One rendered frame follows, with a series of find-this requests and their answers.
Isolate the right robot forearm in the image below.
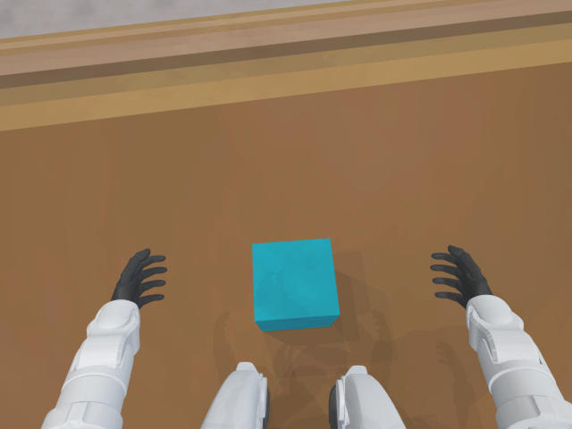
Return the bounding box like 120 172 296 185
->
466 295 572 429

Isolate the robot left hand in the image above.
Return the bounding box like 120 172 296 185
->
111 248 167 310

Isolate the left robot thigh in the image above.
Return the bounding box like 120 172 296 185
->
200 370 267 429

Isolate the right robot shin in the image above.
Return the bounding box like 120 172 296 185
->
337 366 367 429

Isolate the robot right hand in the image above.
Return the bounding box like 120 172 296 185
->
430 245 492 309

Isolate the left robot forearm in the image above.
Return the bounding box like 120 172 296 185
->
41 299 140 429

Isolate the carton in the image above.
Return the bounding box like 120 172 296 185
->
252 239 340 332

